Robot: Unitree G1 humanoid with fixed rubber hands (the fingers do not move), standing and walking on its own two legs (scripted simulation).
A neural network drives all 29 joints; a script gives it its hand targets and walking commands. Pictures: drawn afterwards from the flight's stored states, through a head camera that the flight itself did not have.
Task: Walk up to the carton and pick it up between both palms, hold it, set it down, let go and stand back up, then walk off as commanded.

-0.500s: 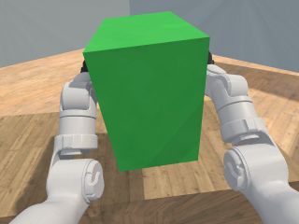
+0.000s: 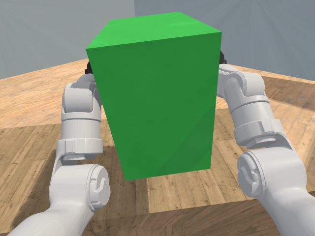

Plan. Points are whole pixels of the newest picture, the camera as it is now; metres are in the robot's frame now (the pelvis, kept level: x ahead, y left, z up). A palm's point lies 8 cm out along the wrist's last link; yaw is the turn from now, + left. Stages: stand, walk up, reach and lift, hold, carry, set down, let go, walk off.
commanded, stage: hold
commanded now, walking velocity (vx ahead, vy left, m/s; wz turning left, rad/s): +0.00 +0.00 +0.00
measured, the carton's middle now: (155, 86) +0.39 +0.00 +0.29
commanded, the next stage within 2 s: none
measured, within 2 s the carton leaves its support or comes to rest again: neither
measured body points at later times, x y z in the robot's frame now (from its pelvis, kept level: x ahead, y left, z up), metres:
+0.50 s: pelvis +0.00 +0.00 +0.00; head -0.09 +0.00 +0.44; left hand +0.38 +0.15 +0.32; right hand +0.38 -0.14 +0.32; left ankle +0.06 +0.09 -0.74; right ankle +0.00 -0.13 -0.74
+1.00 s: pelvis +0.00 +0.00 +0.00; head -0.09 +0.00 +0.44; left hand +0.38 +0.15 +0.32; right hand +0.38 -0.14 +0.32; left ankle +0.06 +0.09 -0.74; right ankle +0.00 -0.13 -0.74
